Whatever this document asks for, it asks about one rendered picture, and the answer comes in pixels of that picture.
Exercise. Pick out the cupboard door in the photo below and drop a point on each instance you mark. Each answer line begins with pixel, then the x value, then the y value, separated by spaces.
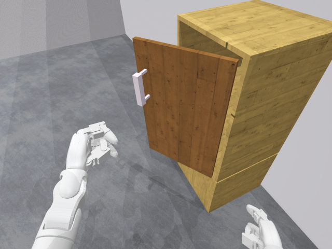
pixel 189 93

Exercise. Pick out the robot left hand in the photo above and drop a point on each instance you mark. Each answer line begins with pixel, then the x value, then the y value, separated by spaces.
pixel 99 148

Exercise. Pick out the robot right hand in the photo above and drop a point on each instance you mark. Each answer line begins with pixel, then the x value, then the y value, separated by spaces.
pixel 264 235

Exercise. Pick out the handle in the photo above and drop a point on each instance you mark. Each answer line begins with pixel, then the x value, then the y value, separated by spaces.
pixel 139 88

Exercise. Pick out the left robot forearm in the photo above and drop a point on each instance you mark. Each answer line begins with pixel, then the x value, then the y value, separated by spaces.
pixel 61 222

